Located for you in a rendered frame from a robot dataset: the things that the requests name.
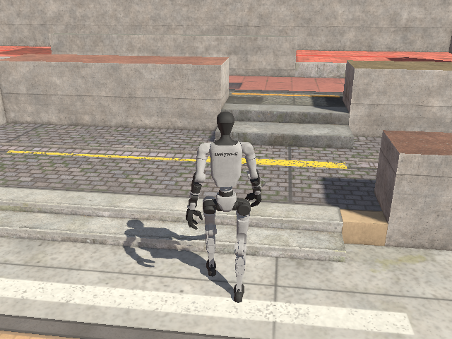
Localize left robot foot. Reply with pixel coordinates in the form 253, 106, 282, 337
206, 259, 216, 277

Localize right robot foot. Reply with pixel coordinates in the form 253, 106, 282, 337
234, 284, 244, 303

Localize right robot forearm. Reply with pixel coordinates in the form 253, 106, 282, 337
250, 169, 261, 195

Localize robot left hand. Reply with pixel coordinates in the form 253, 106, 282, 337
186, 209, 203, 230

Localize robot right hand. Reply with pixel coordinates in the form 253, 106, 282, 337
245, 192, 262, 207

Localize robot right upper arm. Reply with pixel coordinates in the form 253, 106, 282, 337
240, 142, 258, 179

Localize robot left upper arm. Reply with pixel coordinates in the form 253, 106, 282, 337
195, 142, 211, 183

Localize robot foot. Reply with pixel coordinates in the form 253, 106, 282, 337
234, 284, 244, 303
206, 259, 216, 277

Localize left robot forearm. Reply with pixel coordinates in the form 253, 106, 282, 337
187, 173, 202, 210

